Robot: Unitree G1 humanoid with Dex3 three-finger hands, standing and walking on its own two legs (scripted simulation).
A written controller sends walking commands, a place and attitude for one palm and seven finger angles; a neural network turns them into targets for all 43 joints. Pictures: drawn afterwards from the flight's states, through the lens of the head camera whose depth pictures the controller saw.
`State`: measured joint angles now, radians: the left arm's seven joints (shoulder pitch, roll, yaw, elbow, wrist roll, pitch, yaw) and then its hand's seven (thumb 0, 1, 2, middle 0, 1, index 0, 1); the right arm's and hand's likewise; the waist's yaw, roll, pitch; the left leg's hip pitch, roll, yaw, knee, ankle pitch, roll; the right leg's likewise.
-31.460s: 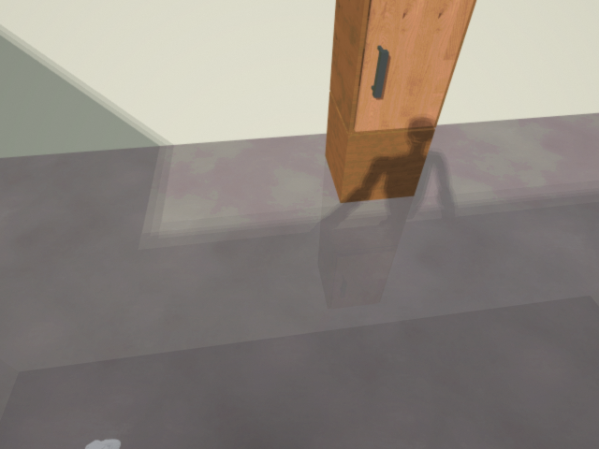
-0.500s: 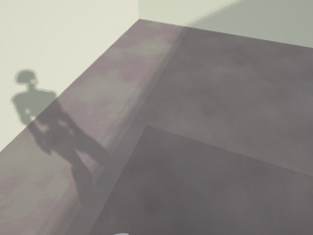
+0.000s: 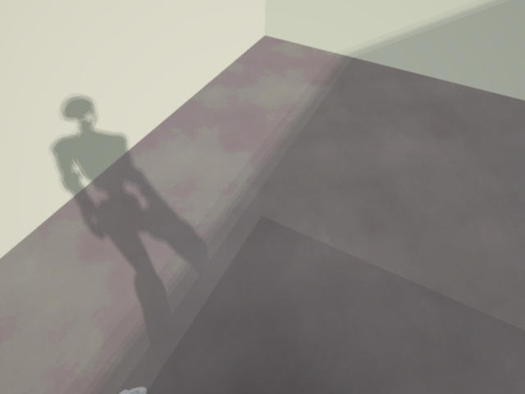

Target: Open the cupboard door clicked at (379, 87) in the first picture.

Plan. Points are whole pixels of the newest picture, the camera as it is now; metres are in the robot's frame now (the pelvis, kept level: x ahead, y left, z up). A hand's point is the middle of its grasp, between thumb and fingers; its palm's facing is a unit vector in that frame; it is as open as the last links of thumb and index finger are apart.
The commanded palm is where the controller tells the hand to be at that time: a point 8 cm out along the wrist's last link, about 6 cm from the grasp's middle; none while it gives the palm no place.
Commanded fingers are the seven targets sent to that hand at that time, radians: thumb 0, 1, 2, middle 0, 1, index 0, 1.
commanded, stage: turn to face it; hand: left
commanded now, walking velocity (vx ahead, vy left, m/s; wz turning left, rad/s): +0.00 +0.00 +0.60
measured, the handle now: out of the picture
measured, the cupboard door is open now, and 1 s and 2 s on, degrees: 51 51 51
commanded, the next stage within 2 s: none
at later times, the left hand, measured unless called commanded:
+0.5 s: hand out of the picture +0.13 +0.22 -0.15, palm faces +0.32 -0.91 -0.27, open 7.4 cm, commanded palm none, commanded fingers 0.00 0.90 0.90 -0.20 -0.30 -0.20 -0.30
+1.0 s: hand out of the picture +0.05 +0.16 -0.17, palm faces +0.62 -0.75 -0.25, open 7.4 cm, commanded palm none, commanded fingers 0.00 0.90 0.90 -0.20 -0.30 -0.20 -0.30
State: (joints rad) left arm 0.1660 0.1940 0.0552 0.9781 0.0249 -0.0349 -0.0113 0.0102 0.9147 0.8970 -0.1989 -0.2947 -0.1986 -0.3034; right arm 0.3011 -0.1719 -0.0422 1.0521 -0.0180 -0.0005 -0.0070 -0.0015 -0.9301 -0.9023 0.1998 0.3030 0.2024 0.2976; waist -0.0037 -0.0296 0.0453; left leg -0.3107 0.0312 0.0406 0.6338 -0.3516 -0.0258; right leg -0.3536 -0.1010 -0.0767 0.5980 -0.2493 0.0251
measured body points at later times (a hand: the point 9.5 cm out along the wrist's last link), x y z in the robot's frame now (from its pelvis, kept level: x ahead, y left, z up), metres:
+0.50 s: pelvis +0.09 -0.02 +0.01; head +0.14 +0.00 +0.45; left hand +0.12 +0.27 -0.13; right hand +0.27 -0.24 -0.13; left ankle +0.09 +0.12 -0.72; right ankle +0.13 -0.16 -0.69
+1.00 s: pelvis +0.13 -0.05 +0.00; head +0.17 +0.00 +0.45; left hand +0.02 +0.20 -0.15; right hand +0.38 -0.18 -0.12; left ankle +0.07 +0.05 -0.72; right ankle +0.19 -0.17 -0.66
